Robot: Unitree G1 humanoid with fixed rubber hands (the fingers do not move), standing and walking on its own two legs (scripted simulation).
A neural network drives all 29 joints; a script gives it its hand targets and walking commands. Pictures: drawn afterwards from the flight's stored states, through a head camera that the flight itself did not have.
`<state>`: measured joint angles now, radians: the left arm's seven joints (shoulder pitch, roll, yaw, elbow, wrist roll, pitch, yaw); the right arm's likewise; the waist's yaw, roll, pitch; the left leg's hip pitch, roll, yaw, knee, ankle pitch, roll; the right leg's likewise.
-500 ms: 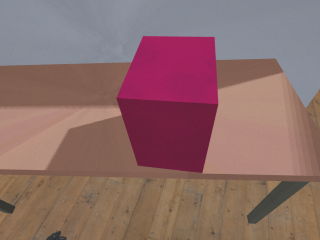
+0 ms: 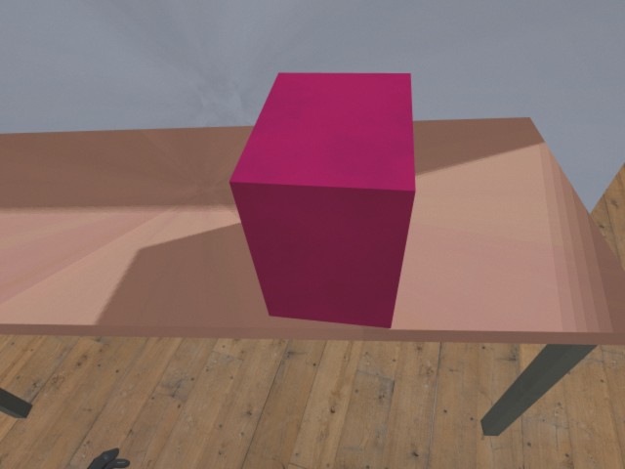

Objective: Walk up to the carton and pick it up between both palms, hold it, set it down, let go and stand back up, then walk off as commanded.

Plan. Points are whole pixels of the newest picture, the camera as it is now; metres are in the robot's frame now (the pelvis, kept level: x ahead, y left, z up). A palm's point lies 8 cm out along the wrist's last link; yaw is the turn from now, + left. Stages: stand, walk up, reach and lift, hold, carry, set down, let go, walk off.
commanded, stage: walk up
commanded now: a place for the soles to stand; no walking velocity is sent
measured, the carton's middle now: (335, 202) +0.49 -0.01 +0.07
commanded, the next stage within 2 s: reach and lift in 0.68 s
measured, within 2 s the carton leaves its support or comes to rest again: neither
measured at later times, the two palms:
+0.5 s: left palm out of the picture +0.13 +0.33 -0.07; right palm out of the picture +0.09 -0.33 -0.10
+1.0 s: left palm (142, 433) +0.20 +0.26 -0.07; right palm (615, 456) +0.17 -0.34 -0.09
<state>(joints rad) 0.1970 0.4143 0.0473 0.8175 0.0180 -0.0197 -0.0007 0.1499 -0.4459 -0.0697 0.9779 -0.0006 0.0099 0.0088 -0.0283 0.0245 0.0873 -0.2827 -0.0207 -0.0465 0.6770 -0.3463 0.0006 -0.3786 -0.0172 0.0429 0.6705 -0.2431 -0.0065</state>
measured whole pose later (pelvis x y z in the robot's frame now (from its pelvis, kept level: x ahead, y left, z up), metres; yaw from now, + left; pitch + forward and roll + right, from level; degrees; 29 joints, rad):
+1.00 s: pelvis +0.03 -0.01 -0.01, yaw -1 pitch -3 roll +1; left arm 0.09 0.30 0.05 0.49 0.04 0.39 0.01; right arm 0.08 -0.44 -0.15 0.85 -0.01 -0.17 0.04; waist -0.02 0.03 0.11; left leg -0.30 0.00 -0.03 0.77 -0.42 -0.02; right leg -0.37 0.01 0.04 0.81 -0.39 -0.01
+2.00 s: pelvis +0.00 +0.01 +0.02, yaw +1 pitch -1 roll -1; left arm 0.20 0.33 0.12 0.13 -0.06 0.22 -0.07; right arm 0.40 -0.18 0.06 0.06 0.00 -0.02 -0.16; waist -0.01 0.03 0.05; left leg -0.09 -0.02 -0.02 0.45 -0.34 0.02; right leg -0.25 0.03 0.02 0.41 -0.14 0.00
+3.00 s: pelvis +0.00 +0.02 +0.02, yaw +1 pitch -1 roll -3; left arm 0.05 0.36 0.03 -0.19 -0.24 0.39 -0.07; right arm 0.18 -0.14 0.03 -0.28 0.10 0.27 -0.23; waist 0.02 0.03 0.05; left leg -0.09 -0.01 -0.02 0.45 -0.34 0.04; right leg -0.19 0.04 0.02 0.29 -0.09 0.00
